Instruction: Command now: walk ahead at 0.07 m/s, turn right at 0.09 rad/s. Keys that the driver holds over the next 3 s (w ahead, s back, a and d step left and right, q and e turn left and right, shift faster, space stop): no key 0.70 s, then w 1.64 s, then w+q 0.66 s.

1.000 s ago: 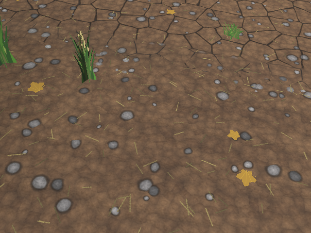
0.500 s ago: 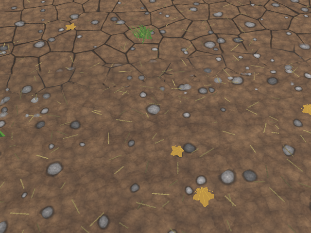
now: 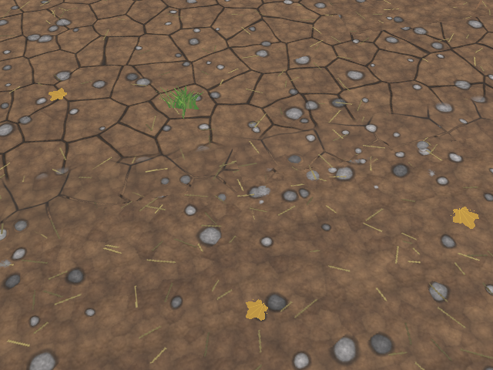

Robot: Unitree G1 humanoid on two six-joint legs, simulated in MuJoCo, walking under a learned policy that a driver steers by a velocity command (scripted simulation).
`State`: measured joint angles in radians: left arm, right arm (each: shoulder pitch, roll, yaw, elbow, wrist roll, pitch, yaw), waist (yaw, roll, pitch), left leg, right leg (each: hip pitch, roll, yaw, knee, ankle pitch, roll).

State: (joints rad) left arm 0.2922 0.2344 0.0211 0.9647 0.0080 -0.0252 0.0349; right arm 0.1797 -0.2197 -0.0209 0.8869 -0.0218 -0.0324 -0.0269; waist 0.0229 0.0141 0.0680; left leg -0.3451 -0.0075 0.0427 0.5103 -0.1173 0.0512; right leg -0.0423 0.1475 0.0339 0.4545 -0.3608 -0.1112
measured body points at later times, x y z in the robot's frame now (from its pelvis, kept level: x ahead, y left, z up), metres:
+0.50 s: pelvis +0.02 -0.02 +0.01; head +0.02 -0.02 +0.46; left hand +0.00 +0.22 -0.14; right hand +0.06 -0.26 -0.14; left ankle +0.08 +0.09 -0.73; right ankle -0.01 -0.13 -0.73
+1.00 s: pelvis +0.10 +0.00 +0.00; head +0.10 +0.02 +0.45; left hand +0.01 +0.24 -0.16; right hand +0.14 -0.25 -0.13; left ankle +0.12 +0.09 -0.73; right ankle -0.01 -0.13 -0.73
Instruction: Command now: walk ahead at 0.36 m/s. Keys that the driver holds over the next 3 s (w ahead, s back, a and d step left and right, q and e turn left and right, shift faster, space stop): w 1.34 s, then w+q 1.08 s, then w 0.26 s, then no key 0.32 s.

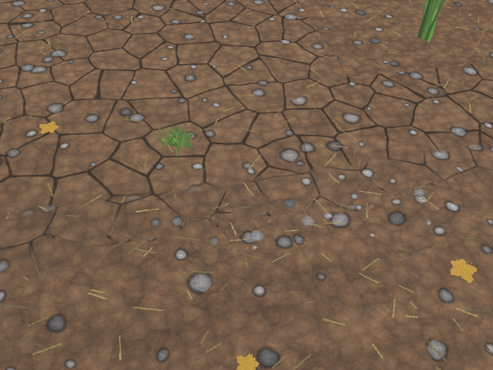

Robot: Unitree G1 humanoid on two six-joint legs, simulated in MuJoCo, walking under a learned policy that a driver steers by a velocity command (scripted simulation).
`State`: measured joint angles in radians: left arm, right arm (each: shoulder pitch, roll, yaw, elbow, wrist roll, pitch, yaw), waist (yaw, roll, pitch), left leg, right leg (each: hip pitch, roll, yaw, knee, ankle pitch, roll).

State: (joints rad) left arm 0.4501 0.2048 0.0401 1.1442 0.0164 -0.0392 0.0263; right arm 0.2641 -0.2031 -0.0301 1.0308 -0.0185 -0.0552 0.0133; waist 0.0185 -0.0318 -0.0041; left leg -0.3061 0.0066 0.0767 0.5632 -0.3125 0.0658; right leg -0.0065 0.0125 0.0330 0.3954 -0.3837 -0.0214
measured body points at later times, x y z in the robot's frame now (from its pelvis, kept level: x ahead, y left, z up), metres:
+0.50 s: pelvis +0.25 +0.01 -0.02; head +0.28 +0.00 +0.43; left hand +0.43 +0.23 -0.13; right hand +0.14 -0.21 -0.16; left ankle +0.04 +0.09 -0.72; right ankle +0.38 -0.06 -0.74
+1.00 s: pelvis +0.52 +0.01 +0.00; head +0.55 +0.01 +0.45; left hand +0.42 +0.23 -0.14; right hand +0.72 -0.19 -0.12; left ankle +0.68 +0.12 -0.71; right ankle +0.38 -0.06 -0.73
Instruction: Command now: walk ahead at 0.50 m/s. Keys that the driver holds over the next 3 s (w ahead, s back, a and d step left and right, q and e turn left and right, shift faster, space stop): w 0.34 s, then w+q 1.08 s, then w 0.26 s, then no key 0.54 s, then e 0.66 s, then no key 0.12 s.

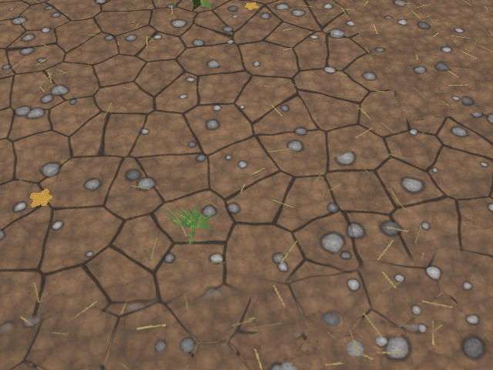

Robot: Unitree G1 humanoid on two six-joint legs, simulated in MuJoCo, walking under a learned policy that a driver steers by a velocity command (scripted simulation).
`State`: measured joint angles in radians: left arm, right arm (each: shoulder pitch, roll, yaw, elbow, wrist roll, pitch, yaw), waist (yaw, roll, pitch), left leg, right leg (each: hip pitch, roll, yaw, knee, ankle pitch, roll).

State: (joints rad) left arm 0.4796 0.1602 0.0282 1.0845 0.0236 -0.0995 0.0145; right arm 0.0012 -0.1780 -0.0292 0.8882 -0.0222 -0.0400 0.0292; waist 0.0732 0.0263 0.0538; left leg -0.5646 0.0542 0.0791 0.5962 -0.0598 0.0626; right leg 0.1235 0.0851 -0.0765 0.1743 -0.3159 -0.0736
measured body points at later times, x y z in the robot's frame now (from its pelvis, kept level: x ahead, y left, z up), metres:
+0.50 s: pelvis +0.27 +0.02 +0.01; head +0.30 +0.03 +0.46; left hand +0.45 +0.25 -0.12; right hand +0.19 -0.20 -0.13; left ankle +0.17 +0.09 -0.73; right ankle +0.44 -0.11 -0.69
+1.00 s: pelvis +0.53 +0.01 +0.01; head +0.56 +0.02 +0.46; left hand +0.43 +0.24 -0.13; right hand +0.76 -0.17 -0.11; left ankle +0.62 +0.18 -0.68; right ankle +0.48 -0.08 -0.73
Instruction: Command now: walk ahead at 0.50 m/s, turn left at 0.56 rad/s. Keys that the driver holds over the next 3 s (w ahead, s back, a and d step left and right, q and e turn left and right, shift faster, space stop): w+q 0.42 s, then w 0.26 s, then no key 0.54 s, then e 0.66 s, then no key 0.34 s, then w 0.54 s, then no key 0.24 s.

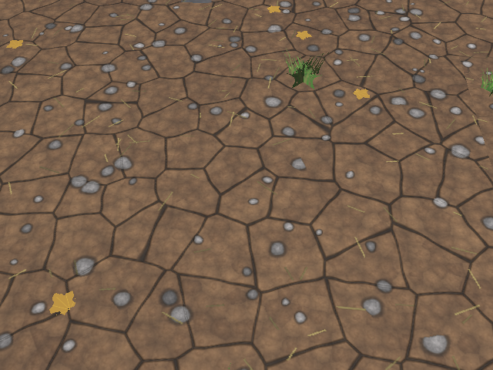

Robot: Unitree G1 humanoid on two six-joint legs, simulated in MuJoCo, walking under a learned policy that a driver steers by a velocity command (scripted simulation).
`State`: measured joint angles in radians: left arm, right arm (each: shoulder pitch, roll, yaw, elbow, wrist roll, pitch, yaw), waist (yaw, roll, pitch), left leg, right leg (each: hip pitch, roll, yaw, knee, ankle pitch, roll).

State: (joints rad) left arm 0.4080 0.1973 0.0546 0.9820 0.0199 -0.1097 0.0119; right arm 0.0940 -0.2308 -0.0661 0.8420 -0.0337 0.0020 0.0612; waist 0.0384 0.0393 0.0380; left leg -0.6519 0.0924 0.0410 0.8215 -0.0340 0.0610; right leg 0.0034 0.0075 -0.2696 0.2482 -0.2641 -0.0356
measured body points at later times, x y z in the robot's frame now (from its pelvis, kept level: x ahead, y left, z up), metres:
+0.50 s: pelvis +0.26 +0.07 +0.00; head +0.29 +0.09 +0.45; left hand +0.36 +0.35 -0.12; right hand +0.34 -0.20 -0.12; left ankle +0.19 +0.10 -0.74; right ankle +0.44 -0.07 -0.67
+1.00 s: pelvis +0.50 +0.09 +0.00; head +0.54 +0.08 +0.45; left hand +0.46 +0.34 -0.13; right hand +0.68 -0.11 -0.14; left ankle +0.49 +0.23 -0.69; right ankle +0.56 +0.03 -0.74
